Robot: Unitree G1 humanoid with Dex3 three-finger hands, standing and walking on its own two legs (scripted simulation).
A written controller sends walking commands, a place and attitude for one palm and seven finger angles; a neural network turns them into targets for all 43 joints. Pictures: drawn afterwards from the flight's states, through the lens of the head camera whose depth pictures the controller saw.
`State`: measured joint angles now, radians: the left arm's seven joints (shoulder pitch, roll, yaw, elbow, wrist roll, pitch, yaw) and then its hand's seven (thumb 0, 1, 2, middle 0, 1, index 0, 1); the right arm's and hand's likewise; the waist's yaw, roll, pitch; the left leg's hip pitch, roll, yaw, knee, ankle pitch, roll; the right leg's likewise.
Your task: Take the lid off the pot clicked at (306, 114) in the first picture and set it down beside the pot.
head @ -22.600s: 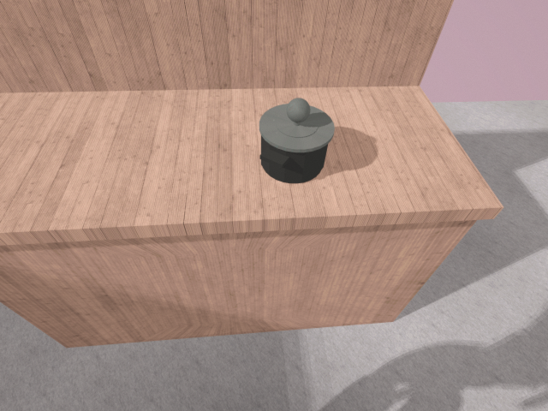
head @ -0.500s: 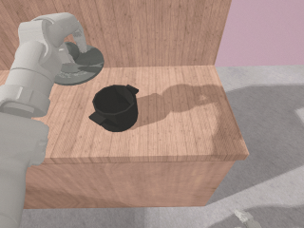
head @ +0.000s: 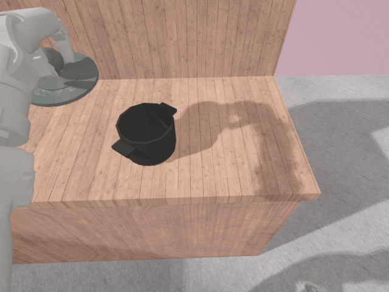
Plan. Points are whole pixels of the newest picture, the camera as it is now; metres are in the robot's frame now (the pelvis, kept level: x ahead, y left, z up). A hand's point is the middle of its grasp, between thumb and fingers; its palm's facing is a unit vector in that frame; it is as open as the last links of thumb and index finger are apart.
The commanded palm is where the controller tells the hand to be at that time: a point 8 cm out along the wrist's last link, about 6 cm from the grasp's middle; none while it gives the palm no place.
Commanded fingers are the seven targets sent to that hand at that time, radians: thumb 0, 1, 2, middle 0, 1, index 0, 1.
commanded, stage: move the lid sideways beside the pot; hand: left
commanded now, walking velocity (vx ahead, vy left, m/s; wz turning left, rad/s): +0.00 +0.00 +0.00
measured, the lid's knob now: (49, 60) +0.50 +0.27 +0.22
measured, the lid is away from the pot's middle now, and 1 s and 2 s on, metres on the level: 0.15 0.25 0.23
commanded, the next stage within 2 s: lower the lid onto the table in 0.96 s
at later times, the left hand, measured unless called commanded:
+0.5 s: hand (14, 64) +0.46 +0.31 +0.24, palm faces -0.25 -0.07 -0.97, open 7.3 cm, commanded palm +0.47 +0.31 +0.31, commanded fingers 0.00 0.69 0.90 -0.85 -1.05 -0.90 -1.05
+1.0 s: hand out of the picture +0.44 +0.35 +0.24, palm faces -0.26 -0.08 -0.96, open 7.3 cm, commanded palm +0.46 +0.34 +0.31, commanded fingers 0.00 0.69 0.90 -0.85 -1.05 -0.90 -1.05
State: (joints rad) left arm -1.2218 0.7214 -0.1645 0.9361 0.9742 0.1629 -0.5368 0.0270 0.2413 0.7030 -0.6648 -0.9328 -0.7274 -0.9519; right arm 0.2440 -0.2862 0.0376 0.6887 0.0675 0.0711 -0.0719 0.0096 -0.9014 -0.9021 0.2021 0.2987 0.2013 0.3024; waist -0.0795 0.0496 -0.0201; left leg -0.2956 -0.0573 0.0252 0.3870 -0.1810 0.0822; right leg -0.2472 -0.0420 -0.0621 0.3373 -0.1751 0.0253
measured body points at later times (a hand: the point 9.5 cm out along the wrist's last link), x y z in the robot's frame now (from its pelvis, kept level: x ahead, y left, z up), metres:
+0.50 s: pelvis +0.01 +0.00 +0.00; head +0.05 +0.00 +0.45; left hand +0.47 +0.31 +0.29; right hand +0.10 -0.27 -0.12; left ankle +0.01 +0.06 -0.74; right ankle -0.01 -0.14 -0.74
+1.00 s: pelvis +0.01 +0.00 +0.00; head +0.06 -0.01 +0.45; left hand +0.45 +0.35 +0.30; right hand +0.09 -0.28 -0.13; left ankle +0.01 +0.06 -0.74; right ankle -0.01 -0.14 -0.74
